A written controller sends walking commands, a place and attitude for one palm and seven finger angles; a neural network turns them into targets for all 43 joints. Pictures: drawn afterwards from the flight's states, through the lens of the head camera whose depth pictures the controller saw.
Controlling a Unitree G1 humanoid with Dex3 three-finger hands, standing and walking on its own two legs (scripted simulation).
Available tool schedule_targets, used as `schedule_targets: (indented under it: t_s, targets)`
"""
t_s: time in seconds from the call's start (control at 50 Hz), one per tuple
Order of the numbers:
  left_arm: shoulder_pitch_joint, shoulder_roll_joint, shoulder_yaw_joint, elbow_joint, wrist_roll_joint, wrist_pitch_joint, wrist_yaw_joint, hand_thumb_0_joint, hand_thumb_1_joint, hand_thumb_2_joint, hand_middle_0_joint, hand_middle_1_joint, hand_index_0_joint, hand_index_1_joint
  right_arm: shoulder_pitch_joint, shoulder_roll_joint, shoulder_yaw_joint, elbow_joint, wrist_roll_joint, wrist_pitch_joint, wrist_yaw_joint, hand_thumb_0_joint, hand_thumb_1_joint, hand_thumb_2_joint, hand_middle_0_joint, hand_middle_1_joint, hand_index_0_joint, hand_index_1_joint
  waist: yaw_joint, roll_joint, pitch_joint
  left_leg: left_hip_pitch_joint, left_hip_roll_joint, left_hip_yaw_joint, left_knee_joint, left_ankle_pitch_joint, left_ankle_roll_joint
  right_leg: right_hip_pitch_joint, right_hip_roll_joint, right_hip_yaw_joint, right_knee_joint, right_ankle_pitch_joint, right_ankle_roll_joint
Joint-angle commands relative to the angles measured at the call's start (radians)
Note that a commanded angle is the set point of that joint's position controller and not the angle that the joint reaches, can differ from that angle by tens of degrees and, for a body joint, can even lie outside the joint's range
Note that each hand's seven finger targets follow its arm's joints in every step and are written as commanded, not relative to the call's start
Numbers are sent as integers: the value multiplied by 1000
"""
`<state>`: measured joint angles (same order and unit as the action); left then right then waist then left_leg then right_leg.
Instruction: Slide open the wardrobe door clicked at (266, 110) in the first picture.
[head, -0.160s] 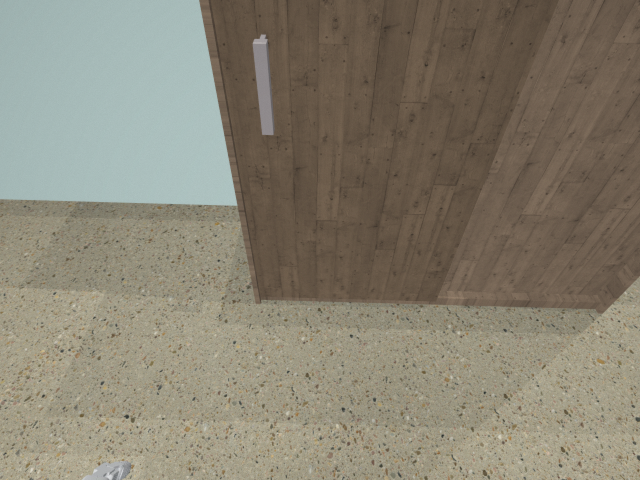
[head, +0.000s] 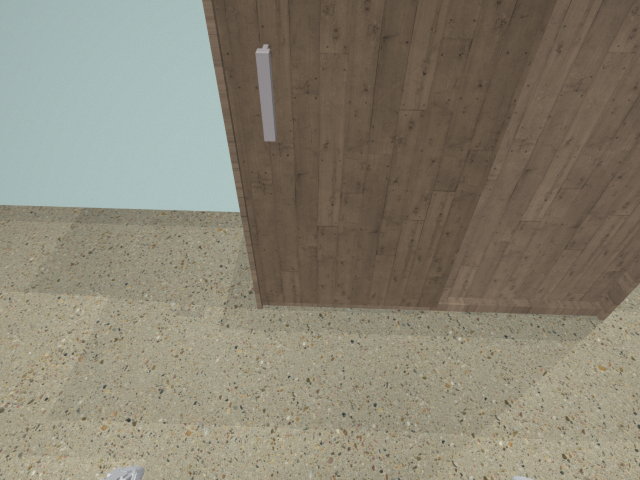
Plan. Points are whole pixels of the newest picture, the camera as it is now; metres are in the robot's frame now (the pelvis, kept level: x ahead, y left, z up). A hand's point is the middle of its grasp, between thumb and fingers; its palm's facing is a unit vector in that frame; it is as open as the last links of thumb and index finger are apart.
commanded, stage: stand and wait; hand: left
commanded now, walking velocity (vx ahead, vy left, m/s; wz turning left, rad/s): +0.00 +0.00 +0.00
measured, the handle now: (268, 94) +0.85 +0.17 +0.10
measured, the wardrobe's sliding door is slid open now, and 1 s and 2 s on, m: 0.00 0.00 0.00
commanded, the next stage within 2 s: look at it before walking up in 0.66 s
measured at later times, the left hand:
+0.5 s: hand out of the picture +0.05 +0.23 -0.15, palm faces -0.03 -0.94 -0.34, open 7.4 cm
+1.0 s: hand out of the picture +0.07 +0.23 -0.15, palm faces -0.03 -0.94 -0.33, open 7.4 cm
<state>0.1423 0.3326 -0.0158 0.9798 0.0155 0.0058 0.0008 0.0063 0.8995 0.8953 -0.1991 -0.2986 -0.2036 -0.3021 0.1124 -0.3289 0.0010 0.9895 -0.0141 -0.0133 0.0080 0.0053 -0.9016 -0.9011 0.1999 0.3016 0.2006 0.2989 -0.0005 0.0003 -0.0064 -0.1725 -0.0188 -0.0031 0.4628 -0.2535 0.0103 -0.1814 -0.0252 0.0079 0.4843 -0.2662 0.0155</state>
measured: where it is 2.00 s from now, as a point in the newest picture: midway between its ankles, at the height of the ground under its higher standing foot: outside the picture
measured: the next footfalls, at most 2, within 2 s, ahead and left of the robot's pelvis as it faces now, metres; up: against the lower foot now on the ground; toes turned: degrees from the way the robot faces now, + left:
none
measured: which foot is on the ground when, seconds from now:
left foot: down 0.00-1.00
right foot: down 0.00-1.00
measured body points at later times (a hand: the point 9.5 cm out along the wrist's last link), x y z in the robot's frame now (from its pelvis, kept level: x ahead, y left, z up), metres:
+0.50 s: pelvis -0.01 -0.01 +0.00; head -0.01 -0.02 +0.45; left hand +0.05 +0.28 -0.13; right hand +0.05 -0.31 -0.13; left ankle +0.00 +0.11 -0.74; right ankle +0.00 -0.13 -0.74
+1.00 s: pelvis -0.01 -0.01 +0.01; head -0.01 -0.02 +0.46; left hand +0.07 +0.28 -0.12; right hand +0.06 -0.31 -0.13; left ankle +0.00 +0.11 -0.74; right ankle +0.00 -0.13 -0.74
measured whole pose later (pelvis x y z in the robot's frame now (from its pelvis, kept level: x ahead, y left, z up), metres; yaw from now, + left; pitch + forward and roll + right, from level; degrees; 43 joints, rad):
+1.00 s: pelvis -0.01 -0.01 +0.01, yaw +0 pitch -2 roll +0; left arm 0.14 0.33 -0.01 1.07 0.02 0.00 0.00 0.01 0.90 0.90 -0.20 -0.30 -0.20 -0.30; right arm 0.14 -0.34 0.00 1.11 -0.01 -0.01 0.01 0.00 -0.90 -0.90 0.20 0.30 0.20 0.30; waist -0.01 0.00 0.02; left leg -0.15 0.01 -0.02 0.37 -0.19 -0.01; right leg -0.16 0.00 -0.01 0.39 -0.19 -0.01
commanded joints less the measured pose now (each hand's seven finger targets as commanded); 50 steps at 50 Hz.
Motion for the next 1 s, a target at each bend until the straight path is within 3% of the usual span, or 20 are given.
schedule_targets:
  t_s: [0.0,0.24,0.42,0.68,0.98]
  targets:
    - [-53,213,50,-54,-3,-29,13,0,900,900,-200,-300,-200,-300,-54,-207,-49,-54,-1,-22,-20,0,-900,-900,200,300,200,300,-2,-3,-11,-9,117,-97,-101,164,31,-2,-84,90,-98,150,-47]
    - [-40,212,52,-9,-4,-33,11,0,900,900,-200,-300,-200,-300,-41,-203,-45,-1,2,-19,-18,0,-900,-900,200,300,200,300,-3,-6,-7,-10,113,-104,-121,86,22,-11,-91,117,-158,45,-51]
    - [-30,215,53,25,-6,-37,12,0,900,900,-200,-300,-200,-300,-19,-210,-41,36,5,-21,-19,0,-900,-900,200,300,200,300,-2,-16,-28,4,124,-104,-127,122,17,18,-96,116,-165,91,-54]
    - [-40,215,53,35,-5,-34,12,0,900,900,-200,-300,-200,-300,-16,-209,-39,58,3,-19,-19,0,-900,-900,200,300,200,300,-1,-15,20,-10,124,-106,-150,95,12,1,-96,120,-191,52,-51]
    - [-38,212,52,33,-5,-37,11,0,900,900,-200,-300,-200,-300,-23,-210,-39,55,5,-23,-20,0,-900,-900,200,300,200,300,0,-4,-22,24,132,-108,-150,157,13,32,-96,106,-182,139,-49]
